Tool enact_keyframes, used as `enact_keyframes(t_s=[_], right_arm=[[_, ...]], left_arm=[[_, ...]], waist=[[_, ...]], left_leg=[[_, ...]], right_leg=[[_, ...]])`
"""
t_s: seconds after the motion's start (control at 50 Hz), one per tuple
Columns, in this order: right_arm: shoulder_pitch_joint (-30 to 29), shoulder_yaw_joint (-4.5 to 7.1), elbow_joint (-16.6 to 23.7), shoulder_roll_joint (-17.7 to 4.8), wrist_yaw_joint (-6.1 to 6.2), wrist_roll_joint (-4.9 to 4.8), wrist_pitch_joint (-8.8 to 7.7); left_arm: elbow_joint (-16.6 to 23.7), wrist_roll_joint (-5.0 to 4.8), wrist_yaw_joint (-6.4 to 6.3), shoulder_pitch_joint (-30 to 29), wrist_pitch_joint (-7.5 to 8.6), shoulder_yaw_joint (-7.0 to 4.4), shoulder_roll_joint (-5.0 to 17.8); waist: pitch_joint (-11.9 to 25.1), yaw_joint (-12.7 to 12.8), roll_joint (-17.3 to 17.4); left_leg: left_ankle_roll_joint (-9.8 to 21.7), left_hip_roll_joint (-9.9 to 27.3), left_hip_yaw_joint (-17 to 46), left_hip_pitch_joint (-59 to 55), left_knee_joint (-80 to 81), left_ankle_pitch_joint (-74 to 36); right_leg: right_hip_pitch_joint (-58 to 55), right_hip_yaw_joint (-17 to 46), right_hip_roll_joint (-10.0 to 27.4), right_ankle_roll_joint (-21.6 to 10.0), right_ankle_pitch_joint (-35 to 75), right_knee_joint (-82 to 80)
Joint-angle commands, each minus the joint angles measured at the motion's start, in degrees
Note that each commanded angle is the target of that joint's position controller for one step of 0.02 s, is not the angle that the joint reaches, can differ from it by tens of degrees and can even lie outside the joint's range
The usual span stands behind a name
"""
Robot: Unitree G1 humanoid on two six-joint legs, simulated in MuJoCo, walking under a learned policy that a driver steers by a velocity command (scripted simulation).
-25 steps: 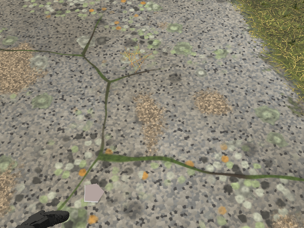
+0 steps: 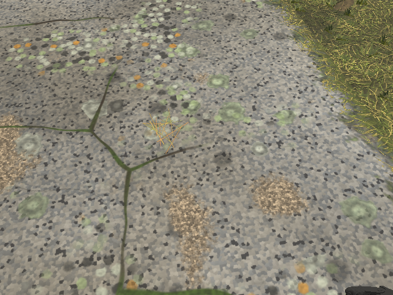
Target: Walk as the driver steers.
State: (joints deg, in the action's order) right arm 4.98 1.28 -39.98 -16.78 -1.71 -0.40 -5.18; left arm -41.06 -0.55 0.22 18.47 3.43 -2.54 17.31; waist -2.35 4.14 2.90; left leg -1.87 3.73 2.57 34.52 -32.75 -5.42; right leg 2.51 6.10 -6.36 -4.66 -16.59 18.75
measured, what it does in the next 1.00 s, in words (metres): walks ahead, turning left: left foot, then right foot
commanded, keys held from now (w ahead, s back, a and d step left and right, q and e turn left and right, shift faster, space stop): w+q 1.00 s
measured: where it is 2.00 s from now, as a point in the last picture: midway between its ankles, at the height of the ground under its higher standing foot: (122, 158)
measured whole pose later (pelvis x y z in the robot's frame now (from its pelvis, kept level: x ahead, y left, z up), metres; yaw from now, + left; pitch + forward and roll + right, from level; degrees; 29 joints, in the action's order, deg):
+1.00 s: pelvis +0.55 +0.12 +0.00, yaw +33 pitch +1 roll -3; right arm 7.1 3.0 -36.0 -17.3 -2.1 -1.3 -1.3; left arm -47.1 -0.3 0.2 18.7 4.8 -3.9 17.4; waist -3.1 5.4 2.6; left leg 0.0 5.6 2.0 38.5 -42.0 0.8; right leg -2.1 -9.6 -1.6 -0.6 -16.2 13.2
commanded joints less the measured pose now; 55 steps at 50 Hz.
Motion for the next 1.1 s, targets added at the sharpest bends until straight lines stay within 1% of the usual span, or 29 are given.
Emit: enact_keyframes(t_s=[0.02, 0.06, 0.1, 0.12, 0.14, 0.16, 0.18, 0.2, 0.22, 0.26, 0.3, 0.36, 0.42, 0.52, 0.56, 0.58, 0.6, 0.62, 0.64, 0.66, 0.68, 0.7, 0.72, 0.76, 0.82, 0.94, 1.02, 1.08, 1.1], right_arm=[[-7.7, 1.34, 6.3, -5.7, -0.90, -0.53, -1.21], [-4.8, 1.66, 6.1, -6.3, -1.29, -0.64, -1.12], [6.5, 3.41, 3.1, -9.0, -0.96, -0.36, -0.96], [15.3, 4.37, 1.8, -12.1, -0.66, -0.20, -0.75], [19.0, 5.72, 1.2, -17.0, -0.81, -0.21, -0.46], [20.2, 4.49, 0.9, -11.7, -1.05, -1.37, -0.31], [16.6, 3.81, 1.7, -9.4, -0.68, -1.03, -0.04], [13.8, 3.69, 2.5, -9.1, -0.45, -0.37, 0.29], [12.0, 3.42, 2.9, -8.4, -0.31, -0.15, 0.55], [10.3, 3.02, 3.7, -7.5, 0.11, 0.30, 0.64], [10.5, 3.20, 3.4, -7.9, 0.68, -0.13, 0.67], [12.6, 3.84, 2.1, -9.7, 1.76, -0.58, 0.99], [15.3, 4.03, 0.7, -10.0, 2.55, -0.96, 1.78], [18.4, 4.17, -1.0, -9.5, 3.18, -1.45, 3.03], [17.2, 4.48, -0.8, -9.7, 3.30, -1.23, 3.45], [16.1, 4.28, -0.4, -9.0, 3.16, -1.14, 3.57], [15.2, 3.44, 0.5, -6.8, 2.80, -0.67, 3.46], [18.7, 2.29, 1.3, -3.2, 2.66, 0.57, 3.14], [25.3, 1.51, 2.5, -1.9, 2.55, -1.44, 2.71], [22.3, 2.75, 1.0, -8.0, 2.78, -2.15, 2.84], [15.9, 3.51, 2.0, -10.2, 2.75, -1.70, 3.17], [13.2, 3.58, 2.6, -9.4, 2.73, -0.99, 3.42], [12.1, 3.69, 3.2, -8.4, 2.48, -0.58, 3.41], [12.9, 3.46, 3.4, -5.9, 1.93, -1.27, 3.86], [10.0, 2.90, 5.2, -3.9, 1.62, -0.90, 4.26], [1.4, 2.00, 7.5, -2.4, -0.22, -0.85, 3.00], [-4.2, 2.04, 10.4, -2.8, -1.46, -1.07, 2.98], [-0.7, 3.45, 10.9, -5.4, -1.65, -0.52, 3.49], [6.0, 4.62, 9.4, -7.2, -1.28, -0.43, 3.63]], left_arm=[[0.1, 0.01, -0.24, 3.8, 0.17, -2.75, 9.8], [-0.5, -0.05, -0.52, 2.9, -0.32, -2.97, 10.3], [-0.1, 0.40, -0.93, 0.7, -0.93, -2.69, 10.1], [1.3, 1.49, -1.44, 1.0, -0.94, -1.80, 8.5], [2.7, 1.56, -0.94, 7.4, 0.18, -0.42, 3.8], [2.7, 1.05, -0.42, 4.6, 1.46, -0.42, 6.3], [4.2, -0.86, 0.26, -1.2, 2.41, -1.20, 9.1], [5.0, -0.76, 0.36, -5.0, 3.11, -0.96, 8.6], [5.5, 0.41, 0.30, -6.8, 3.49, -1.08, 8.2], [5.6, 1.64, 0.11, -5.4, 3.25, -1.25, 7.3], [5.3, 1.86, -0.11, -4.6, 2.59, -0.98, 6.1], [6.9, 1.82, -0.51, -10.4, 2.23, -0.33, 4.3], [8.0, 1.37, -0.03, -16.7, 2.82, 0.17, 2.9], [9.1, 0.33, 0.94, -21.5, 3.84, -0.72, 4.8], [8.4, 0.14, 0.87, -18.7, 4.21, -1.53, 6.3], [7.3, 0.28, 0.54, -14.0, 4.43, -2.29, 7.5], [6.3, 1.03, 0.11, -7.1, 4.62, -3.12, 9.3], [5.7, 1.36, -0.27, 1.1, 4.19, -4.06, 12.9], [3.5, 0.84, 0.22, 3.7, 3.17, -4.51, 14.0], [4.7, 0.08, 0.24, 1.2, 2.96, -3.37, 8.4], [4.9, 0.18, 0.00, -1.8, 2.69, -2.66, 6.0], [4.8, 0.69, 0.09, -4.1, 2.57, -2.21, 5.3], [4.1, 1.02, 0.08, -5.4, 2.59, -1.96, 4.4], [3.2, 1.20, 0.05, -6.3, 3.00, -1.85, 3.7], [1.4, 0.70, 0.10, -5.9, 3.50, -2.57, 5.5], [-1.2, 0.43, -0.17, -4.6, 2.64, -3.21, 8.5], [-3.3, -0.66, -0.28, -1.4, 1.43, -3.77, 10.5], [-3.8, -1.38, -0.76, -1.0, 0.28, -4.40, 12.7], [-4.2, -1.55, -0.86, -0.7, -0.06, -4.13, 12.6]], waist=[[-1.9, 1.8, -7.4], [-0.7, -0.2, -8.0], [7.3, -6.5, -6.7], [14.7, -9.8, -2.4], [20.4, -6.9, 12.0], [20.7, -9.0, 9.6], [12.2, -9.4, 5.3], [7.4, -8.7, -0.1], [3.7, -7.4, -2.7], [3.3, -4.6, 0.0], [3.4, -3.9, 1.1], [1.7, -5.4, 0.7], [1.7, -7.7, 1.5], [1.6, -8.3, 2.6], [1.9, -6.4, 4.2], [4.2, -3.7, 4.2], [10.7, -0.2, 2.5], [19.6, 1.0, -6.7], [23.4, -1.9, -23.5], [16.1, -0.6, -13.9], [8.4, 0.4, -8.8], [4.1, -0.6, -5.4], [1.8, -1.8, -6.0], [1.1, -3.3, -9.1], [0.0, -3.4, -7.9], [-1.0, -0.6, -5.5], [-2.3, 0.5, -5.6], [1.7, -3.2, -7.8], [5.7, -7.6, -6.8]], left_leg=[[3.1, -0.4, -0.6, 2.4, 2.1, 5.0], [5.3, -1.7, -1.6, -0.6, 3.0, 10.4], [8.4, -5.6, -4.6, -17.5, 4.8, 9.0], [11.8, 1.3, 5.2, -33.2, 3.4, 5.0], [21.8, 13.5, 33.0, -52.8, 7.9, 15.5], [21.6, 14.7, 43.4, -56.0, 15.2, 26.9], [19.2, 13.7, 36.5, -49.7, 16.5, 28.9], [17.9, 11.4, 30.7, -42.4, 17.3, 24.9], [17.6, 9.4, 26.6, -36.4, 18.2, 18.6], [17.3, 6.2, 21.9, -30.9, 19.9, 8.8], [17.9, 5.1, 18.6, -27.7, 20.4, 2.6], [16.7, 2.8, 14.8, -23.9, 20.8, -0.3], [14.0, 0.4, 13.3, -21.6, 19.4, 1.7], [12.5, 3.0, 20.4, -27.9, 14.5, 6.2], [11.6, 4.1, 22.8, -29.8, 11.2, 3.0], [10.4, 2.5, 22.0, -29.0, 7.1, -0.8], [8.8, -0.3, 19.4, -25.2, -3.1, -0.4], [6.2, -6.2, 13.6, -14.4, -19.4, 17.0], [3.8, -10.0, 8.6, 3.8, -33.9, 41.1], [3.2, -4.8, 9.5, 8.5, -39.4, 37.1], [2.7, -3.2, 7.3, 9.1, -39.8, 31.6], [2.1, -1.4, 6.0, 7.4, -38.5, 27.9], [1.9, 0.1, 5.8, 6.2, -36.3, 25.4], [1.7, 1.9, 4.3, 3.0, -34.3, 23.4], [0.7, 3.0, 3.4, 5.6, -29.5, 20.0], [1.4, 2.2, -0.5, 3.3, -11.3, 4.1], [3.7, 0.8, -3.2, 3.0, -4.6, 6.7], [7.3, -4.1, -7.2, -6.3, -2.8, 15.5], [9.2, -6.2, -7.5, -17.1, 0.2, 14.2]], right_leg=[[-3.5, 7.5, 19.2, -7.4, 18.9, -3.5], [-6.6, 5.8, 19.7, -6.0, 29.0, -0.3], [-4.9, 0.4, 15.8, -3.5, 48.2, 13.6], [4.4, -2.1, 13.3, -1.4, 38.9, 28.4], [28.0, -5.3, 2.6, 4.1, 2.5, 49.6], [36.9, 1.3, 2.6, 4.1, -13.9, 54.1], [41.2, 2.0, 5.7, 3.5, -9.8, 55.2], [40.6, 0.8, 7.8, 3.2, -6.1, 52.7], [39.9, 0.1, 9.2, 3.6, -3.5, 48.3], [34.8, -0.3, 10.6, 5.0, -0.3, 42.7], [33.8, -1.6, 10.5, 6.9, 0.5, 39.0], [33.3, -2.5, 9.3, 9.0, 9.2, 28.2], [28.1, -2.9, 6.6, 9.3, 19.5, 16.9], [24.8, -0.5, 5.0, 7.4, 18.9, 8.5], [21.2, -0.4, 5.3, 5.5, 14.2, 7.2], [14.1, -1.6, 5.3, 3.8, 14.7, 4.6], [1.3, 1.4, 10.0, 0.8, 14.6, 5.8], [-16.3, 13.6, 20.9, -3.7, 12.6, 8.4], [-26.9, 38.0, 30.9, -11.0, -2.6, 1.9], [-20.6, 36.9, 29.5, -8.8, -13.6, -0.9], [-12.6, 27.4, 26.8, -6.5, -10.0, -2.1], [-5.7, 20.7, 24.4, -5.7, -1.8, -3.5], [-1.4, 16.0, 22.5, -5.6, 3.4, -4.9], [3.1, 8.7, 19.9, -5.2, 8.3, -7.6], [4.0, 2.9, 20.6, -6.9, 14.4, -10.2], [1.3, -8.8, 19.0, -5.1, 22.7, -10.3], [-5.0, -11.8, 21.3, -3.6, 27.1, -8.0], [-7.8, -14.7, 21.8, -1.9, 51.3, 2.8], [-5.1, -15.7, 21.0, -1.0, 55.5, 11.7]])
Velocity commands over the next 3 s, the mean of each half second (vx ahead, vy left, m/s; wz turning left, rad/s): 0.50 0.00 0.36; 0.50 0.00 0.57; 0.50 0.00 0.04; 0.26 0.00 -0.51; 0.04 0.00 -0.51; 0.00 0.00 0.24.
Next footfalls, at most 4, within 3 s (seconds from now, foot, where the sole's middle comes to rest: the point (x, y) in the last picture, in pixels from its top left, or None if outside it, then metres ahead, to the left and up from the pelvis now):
0.10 left None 0.24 0.13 -0.78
0.60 right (228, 269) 0.56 0.00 -0.78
1.12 left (128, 230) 0.68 0.36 -0.78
1.66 right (151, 150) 1.06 0.34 -0.78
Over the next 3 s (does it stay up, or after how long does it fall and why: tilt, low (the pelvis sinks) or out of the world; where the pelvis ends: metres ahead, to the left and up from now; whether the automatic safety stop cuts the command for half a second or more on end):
stays up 0.99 0.44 -0.02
